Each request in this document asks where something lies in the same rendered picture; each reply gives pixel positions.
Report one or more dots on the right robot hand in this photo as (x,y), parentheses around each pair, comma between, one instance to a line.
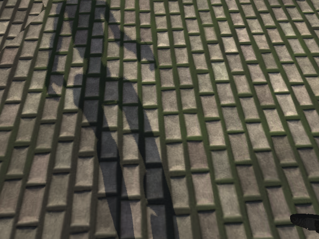
(310,221)

